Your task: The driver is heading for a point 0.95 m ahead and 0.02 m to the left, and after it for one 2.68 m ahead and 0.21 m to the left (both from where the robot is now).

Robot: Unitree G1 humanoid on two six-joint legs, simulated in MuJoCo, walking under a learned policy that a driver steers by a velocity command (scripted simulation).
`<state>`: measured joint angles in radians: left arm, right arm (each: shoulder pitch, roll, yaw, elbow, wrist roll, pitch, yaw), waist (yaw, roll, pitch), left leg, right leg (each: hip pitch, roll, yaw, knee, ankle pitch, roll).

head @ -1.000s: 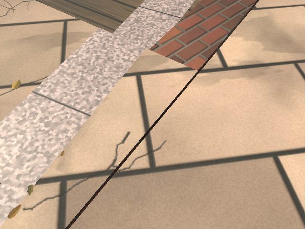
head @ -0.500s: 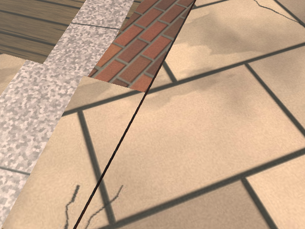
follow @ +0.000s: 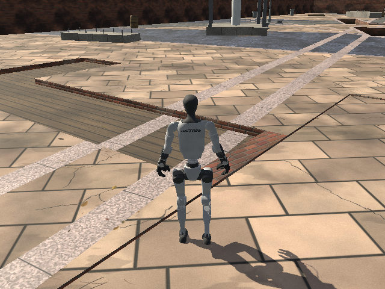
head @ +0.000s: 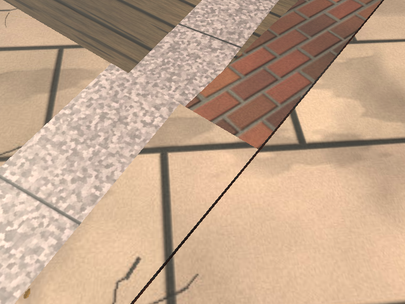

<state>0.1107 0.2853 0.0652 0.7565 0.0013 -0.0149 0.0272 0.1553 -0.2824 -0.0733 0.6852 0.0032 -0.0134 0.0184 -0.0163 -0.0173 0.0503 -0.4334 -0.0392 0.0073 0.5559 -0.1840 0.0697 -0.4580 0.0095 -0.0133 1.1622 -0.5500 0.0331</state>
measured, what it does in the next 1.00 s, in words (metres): steps on the spot, turning left: right foot, then left foot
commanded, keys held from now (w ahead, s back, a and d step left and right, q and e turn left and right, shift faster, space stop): q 0.26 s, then no key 0.44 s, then w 0.30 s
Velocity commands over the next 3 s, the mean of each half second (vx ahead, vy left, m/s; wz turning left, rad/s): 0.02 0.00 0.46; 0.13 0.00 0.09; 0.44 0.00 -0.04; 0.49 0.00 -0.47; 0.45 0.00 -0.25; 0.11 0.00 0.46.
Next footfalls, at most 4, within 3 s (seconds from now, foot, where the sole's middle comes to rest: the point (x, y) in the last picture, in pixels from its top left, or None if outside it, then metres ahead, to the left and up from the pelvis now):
0.32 right None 0.12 -0.12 -0.77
0.66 left None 0.00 0.10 -0.77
1.40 left None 0.40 0.20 -0.74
1.90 right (221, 272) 0.52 -0.06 -0.77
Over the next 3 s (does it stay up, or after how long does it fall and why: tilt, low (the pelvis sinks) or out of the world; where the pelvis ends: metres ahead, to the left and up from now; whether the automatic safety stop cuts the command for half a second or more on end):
stays up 0.88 -0.04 0.04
